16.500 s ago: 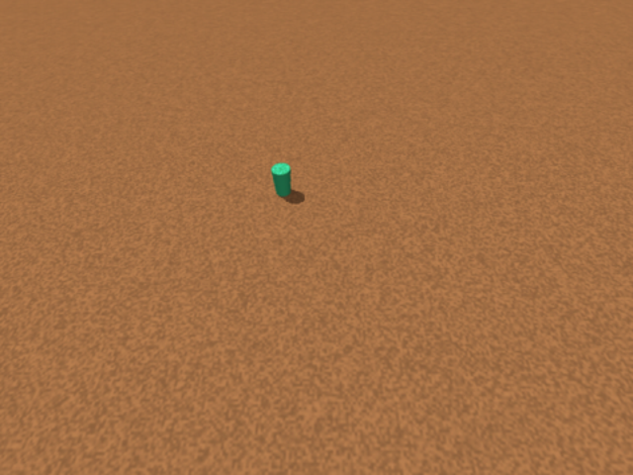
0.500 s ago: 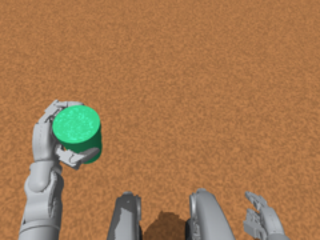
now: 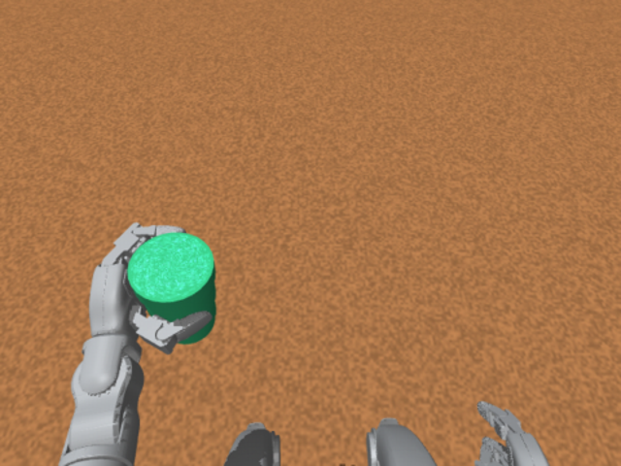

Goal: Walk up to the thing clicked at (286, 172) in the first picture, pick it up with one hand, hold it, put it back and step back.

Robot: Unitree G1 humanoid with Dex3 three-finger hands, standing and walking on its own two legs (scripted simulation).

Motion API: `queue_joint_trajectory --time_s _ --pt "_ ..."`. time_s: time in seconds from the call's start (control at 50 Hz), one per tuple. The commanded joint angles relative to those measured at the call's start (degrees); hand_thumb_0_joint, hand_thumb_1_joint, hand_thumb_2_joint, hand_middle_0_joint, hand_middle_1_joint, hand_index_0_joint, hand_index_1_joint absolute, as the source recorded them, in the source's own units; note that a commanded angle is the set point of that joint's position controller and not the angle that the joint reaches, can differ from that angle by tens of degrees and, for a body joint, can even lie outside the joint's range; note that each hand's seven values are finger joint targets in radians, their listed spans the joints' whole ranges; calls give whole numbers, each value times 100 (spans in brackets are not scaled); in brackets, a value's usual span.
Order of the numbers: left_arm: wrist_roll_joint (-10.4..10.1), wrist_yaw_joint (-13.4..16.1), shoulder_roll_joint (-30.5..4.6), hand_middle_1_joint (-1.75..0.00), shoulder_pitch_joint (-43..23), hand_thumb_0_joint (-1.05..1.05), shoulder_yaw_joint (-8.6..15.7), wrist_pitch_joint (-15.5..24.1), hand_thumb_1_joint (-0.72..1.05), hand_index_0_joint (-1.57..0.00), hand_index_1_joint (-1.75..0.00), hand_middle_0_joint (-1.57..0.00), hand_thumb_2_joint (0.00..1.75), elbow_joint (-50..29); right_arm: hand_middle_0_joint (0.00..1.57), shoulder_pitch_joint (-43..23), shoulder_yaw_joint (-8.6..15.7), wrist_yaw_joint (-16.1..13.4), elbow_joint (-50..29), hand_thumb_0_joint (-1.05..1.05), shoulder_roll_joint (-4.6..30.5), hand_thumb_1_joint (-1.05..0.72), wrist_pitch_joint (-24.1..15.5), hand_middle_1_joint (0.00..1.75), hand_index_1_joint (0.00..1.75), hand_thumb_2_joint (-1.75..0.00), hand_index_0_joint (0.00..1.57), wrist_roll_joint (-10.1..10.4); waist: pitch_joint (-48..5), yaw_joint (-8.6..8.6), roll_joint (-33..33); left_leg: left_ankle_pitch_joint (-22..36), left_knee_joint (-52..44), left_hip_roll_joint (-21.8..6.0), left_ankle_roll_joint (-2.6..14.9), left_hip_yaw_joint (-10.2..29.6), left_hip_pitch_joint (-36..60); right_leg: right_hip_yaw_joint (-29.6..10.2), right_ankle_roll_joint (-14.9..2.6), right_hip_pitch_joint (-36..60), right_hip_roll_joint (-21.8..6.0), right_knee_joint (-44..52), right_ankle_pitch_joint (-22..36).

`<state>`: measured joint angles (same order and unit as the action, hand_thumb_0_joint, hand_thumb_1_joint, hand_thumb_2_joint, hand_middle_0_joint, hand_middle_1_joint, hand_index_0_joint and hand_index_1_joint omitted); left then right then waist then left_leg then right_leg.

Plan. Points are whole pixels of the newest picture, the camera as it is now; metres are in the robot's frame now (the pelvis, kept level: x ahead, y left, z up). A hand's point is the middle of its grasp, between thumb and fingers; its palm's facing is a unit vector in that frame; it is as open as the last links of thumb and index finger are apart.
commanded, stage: lift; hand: left
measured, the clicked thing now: (181, 295) +0.34 +0.18 +0.02
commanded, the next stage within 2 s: hold in 0.74 s
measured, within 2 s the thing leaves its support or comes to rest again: neither
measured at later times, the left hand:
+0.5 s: hand (169, 261) +0.35 +0.17 +0.09, palm faces +0.06 -1.00 +0.01, open 11.7 cm
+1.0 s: hand (170, 251) +0.35 +0.17 +0.11, palm faces +0.07 -1.00 +0.02, open 11.7 cm
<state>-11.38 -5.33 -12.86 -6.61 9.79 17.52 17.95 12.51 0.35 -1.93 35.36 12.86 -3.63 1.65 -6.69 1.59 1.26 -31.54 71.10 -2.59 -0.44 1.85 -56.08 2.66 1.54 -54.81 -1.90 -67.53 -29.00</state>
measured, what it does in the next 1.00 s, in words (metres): rises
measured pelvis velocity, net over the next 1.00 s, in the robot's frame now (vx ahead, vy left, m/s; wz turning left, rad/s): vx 0.02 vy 0.00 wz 0.00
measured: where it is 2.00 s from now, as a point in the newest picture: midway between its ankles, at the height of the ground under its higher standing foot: outside the picture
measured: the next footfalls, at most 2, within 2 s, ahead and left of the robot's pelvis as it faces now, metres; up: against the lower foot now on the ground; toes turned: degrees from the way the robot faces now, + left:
none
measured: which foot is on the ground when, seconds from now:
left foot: down 0.00-1.00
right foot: down 0.00-1.00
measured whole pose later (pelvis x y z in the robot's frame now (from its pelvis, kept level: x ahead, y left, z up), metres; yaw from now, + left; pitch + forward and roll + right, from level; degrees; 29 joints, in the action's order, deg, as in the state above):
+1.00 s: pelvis +0.02 +0.00 +0.06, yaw +0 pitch +8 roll -2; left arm -11.0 -6.4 -10.6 -7.2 9.1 20.0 23.8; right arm 13.4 0.7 -1.6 37.1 12.5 -1.6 0.5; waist -2.9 1.3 1.0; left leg -26.0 52.9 -2.6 -0.7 0.5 -34.8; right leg 2.2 1.4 -34.2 -1.6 -50.0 -23.7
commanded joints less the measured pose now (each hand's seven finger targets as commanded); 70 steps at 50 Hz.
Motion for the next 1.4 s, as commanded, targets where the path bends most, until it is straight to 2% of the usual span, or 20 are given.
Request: queue_joint_trajectory --time_s 0.0,0.04,0.1,0.22,0.38,0.54,0.6,0.62,0.64,0.68,0.74,0.8,0.84,0.96,1.14,1.24,1.26,1.32,1.36,1.38 --pt "-21 1 -744 -135 -1286 0 227 482 -6 -121 -135 -119 119 -1190 20 6 292 -79 -701 0 826 -92 -214 30 30 -90 20 -7 -1786 57 17 1187 -1399 171 90 2 1388 -15 -213 1392 188 1194 1262" --pt "-44 23 -688 -135 -1248 0 227 486 -8 -121 -135 -119 118 -1201 20 13 282 -69 -701 0 805 -92 -216 30 30 -90 20 -3 -1684 -12 64 1209 -1542 181 82 -20 1507 -24 -215 1498 183 1306 1289" --pt "-20 41 -658 -133 -1272 0 218 522 -5 -119 -133 -117 117 -1132 20 98 293 -69 -642 0 803 -92 -203 30 30 -90 20 -28 -1778 30 105 1595 -1653 145 50 19 1816 29 -237 1631 208 1334 1587" --pt "5 14 -673 -133 -1317 0 233 572 -3 -119 -133 -117 117 -1022 20 49 289 -66 -652 0 769 -91 -168 30 30 -90 20 -50 -1475 7 13 1480 -1930 165 72 -54 1895 -2 -214 1966 207 1663 1542" --pt "-62 -121 -558 -133 -1408 0 176 617 -2 -119 -132 -116 117 -900 20 166 297 -58 -553 0 770 -91 -121 30 30 -90 20 -88 -1581 63 113 2231 -2068 134 20 -51 2401 42 -243 2253 245 1769 2144" --pt "-48 -149 -556 -133 -1424 0 224 652 -2 -119 -134 -117 118 -702 20 18 301 -49 -597 0 773 -91 -68 30 30 -90 20 -87 -1241 -29 3 1775 -2342 175 48 -132 2393 -11 -211 2465 210 2084 1833" --pt "-33 -156 -574 -133 -1526 0 193 696 -4 -119 -133 -117 117 -790 20 14 303 -37 -594 0 781 -92 -60 30 30 -90 20 -93 -1312 31 -8 1842 -2399 159 42 -131 2554 -13 -211 2546 220 2109 1895" --pt "-17 -140 -662 -133 -1519 0 266 684 -6 -119 -134 -117 117 -838 20 45 312 -54 -570 0 778 -92 -60 30 30 -90 20 -100 -1486 -39 47 1962 -2378 171 40 -144 2586 -21 -208 2641 216 2123 2020" --pt "-51 -161 -551 -133 -1561 0 176 687 -3 -119 -133 -117 118 -828 20 75 303 -47 -552 0 774 -91 -53 30 30 -90 20 -98 -1420 48 33 2082 -2388 167 31 -125 2637 -6 -211 2694 219 2115 2122" --pt "-45 -153 -555 -134 -1484 0 206 671 -3 -119 -134 -117 118 -742 20 79 301 -50 -537 0 769 -92 -46 30 30 -90 20 -100 -1373 12 -11 2150 -2402 167 44 -131 2653 -9 -204 2697 220 2150 2197" --pt "-33 -137 -611 -134 -1528 0 259 701 -3 -121 -135 -119 118 -698 20 49 307 -43 -527 0 776 -92 -26 30 30 -90 20 -97 -1308 0 -20 2097 -2475 163 42 -134 2672 -16 -204 2768 213 2207 2142" --pt "-30 -150 -474 -134 -1525 0 123 690 -2 -121 -134 -119 117 -736 20 38 306 -43 -545 0 774 -92 -3 30 30 -90 20 -107 -1276 11 -12 1977 -2569 159 36 -141 2752 -5 -205 2767 223 2284 2036" --pt "-37 -145 -589 -134 -1514 0 266 699 -3 -117 -134 -116 117 -668 20 -9 310 -42 -541 0 776 -91 -7 30 30 -90 20 -101 -1195 -10 -126 1911 -2584 176 53 -149 2682 -11 -191 2868 217 2340 1992" --pt "-8 -64 -487 -132 -1627 0 155 686 -2 -116 -133 -115 117 -747 20 -91 288 -34 -569 0 741 -91 -11 30 30 -90 20 -101 -1118 -2 -46 1815 -2679 191 49 -189 2768 -37 -184 2904 201 2459 1930" --pt "13 -23 -474 -133 -1628 0 120 628 -3 -118 -134 -117 116 -769 20 -5 300 -43 -499 0 750 -91 -13 30 30 -90 20 -115 -1225 23 -35 2382 -2720 167 35 -164 3054 -18 -181 3101 218 2481 2422" --pt "17 -6 -401 -134 -1593 0 59 597 -3 -119 -135 -118 116 -773 20 -135 289 -33 -549 0 747 -91 10 30 30 -90 20 -91 -996 -25 -115 1955 -2889 181 43 -189 3002 -13 -183 3106 215 2642 2029" --pt "17 3 -531 -134 -1596 0 181 609 -1 -119 -135 -118 117 -805 20 -138 273 -39 -549 0 719 -91 9 30 30 -90 20 -96 -1009 -65 -71 1924 -2879 205 50 -208 2978 -33 -172 3162 200 2686 2018" --pt "44 -8 -386 -134 -1586 0 14 584 -1 -119 -135 -119 116 -792 20 -140 278 -27 -541 0 715 -92 0 30 30 -90 20 -101 -986 -1 -42 1831 -2971 186 41 -180 3047 -1 -186 3121 222 2706 1911" --pt "36 17 -490 -133 -1416 0 135 581 -2 -118 -134 -117 116 -757 20 -198 282 -29 -559 0 743 -92 -4 30 30 -90 20 -79 -895 -77 -76 1856 -2998 191 40 -199 3027 0 -192 3142 219 2733 1912" --pt "42 18 -524 -133 -1540 0 168 575 -1 -119 -135 -118 117 -719 20 -132 299 -30 -535 0 761 -92 3 30 30 -91 20 -83 -928 -7 -119 1867 -2991 183 49 -183 3041 -4 -188 3129 220 2738 1944"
